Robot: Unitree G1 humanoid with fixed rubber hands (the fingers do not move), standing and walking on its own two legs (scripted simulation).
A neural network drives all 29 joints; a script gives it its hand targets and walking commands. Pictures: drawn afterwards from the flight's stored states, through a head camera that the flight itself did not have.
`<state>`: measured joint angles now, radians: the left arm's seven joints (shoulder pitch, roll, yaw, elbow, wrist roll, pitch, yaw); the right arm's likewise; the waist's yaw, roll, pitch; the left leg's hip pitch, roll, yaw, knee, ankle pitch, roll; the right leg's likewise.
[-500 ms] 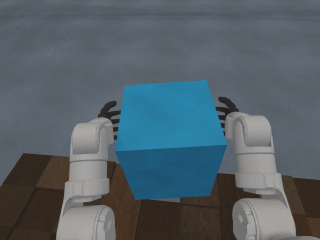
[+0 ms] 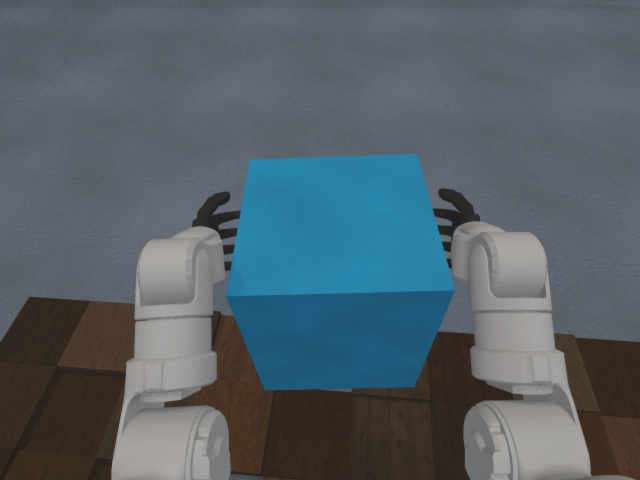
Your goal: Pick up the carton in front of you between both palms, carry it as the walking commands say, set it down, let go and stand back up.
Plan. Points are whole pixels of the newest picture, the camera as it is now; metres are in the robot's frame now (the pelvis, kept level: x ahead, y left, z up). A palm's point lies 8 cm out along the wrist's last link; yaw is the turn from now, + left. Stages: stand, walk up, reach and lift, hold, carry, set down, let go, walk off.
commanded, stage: carry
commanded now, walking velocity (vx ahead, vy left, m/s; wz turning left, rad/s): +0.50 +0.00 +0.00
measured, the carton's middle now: (336, 279) +0.36 +0.00 +0.03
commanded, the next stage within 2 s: none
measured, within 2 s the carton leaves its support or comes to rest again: neither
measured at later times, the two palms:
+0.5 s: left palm (206, 188) +0.48 +0.18 +0.09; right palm (417, 168) +0.50 -0.12 +0.10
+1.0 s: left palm (261, 75) +0.72 +0.12 +0.12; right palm (437, 74) +0.70 -0.18 +0.13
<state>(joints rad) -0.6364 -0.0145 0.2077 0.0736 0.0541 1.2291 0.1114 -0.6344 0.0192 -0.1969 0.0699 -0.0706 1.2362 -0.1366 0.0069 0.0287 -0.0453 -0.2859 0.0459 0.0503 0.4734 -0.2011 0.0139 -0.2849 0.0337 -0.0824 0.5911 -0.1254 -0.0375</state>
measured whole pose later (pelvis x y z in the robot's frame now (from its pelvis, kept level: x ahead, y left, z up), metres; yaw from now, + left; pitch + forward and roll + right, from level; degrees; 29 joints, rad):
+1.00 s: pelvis +0.36 +0.00 +0.01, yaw -2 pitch +5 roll +0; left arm -0.61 -0.03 0.24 0.05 0.09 1.23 0.11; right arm -0.65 0.02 -0.18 0.16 -0.04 1.18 -0.14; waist -0.07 -0.01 -0.08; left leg -0.17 -0.04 0.13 0.43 -0.35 0.08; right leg -0.65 -0.06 -0.03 0.71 -0.10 -0.03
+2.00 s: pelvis +0.92 +0.01 -0.03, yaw -2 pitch +3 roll -1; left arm -0.55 -0.03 0.15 0.00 0.09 1.25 0.11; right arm -0.52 0.03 -0.18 0.01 -0.07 1.22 -0.12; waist -0.03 -0.02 -0.08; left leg -0.17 -0.05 0.16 0.37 -0.28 0.12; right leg -0.77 -0.10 -0.05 0.99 -0.13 0.00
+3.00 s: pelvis +1.58 +0.02 -0.02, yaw -3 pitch +3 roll -1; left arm -0.14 -0.13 0.10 -0.29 0.13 1.24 0.06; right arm -0.14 0.13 -0.11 -0.26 -0.11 1.21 -0.11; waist -0.01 -0.01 -0.13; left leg -0.14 0.00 0.21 0.27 -0.20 0.08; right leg -0.61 -0.12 -0.08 0.84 -0.17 0.02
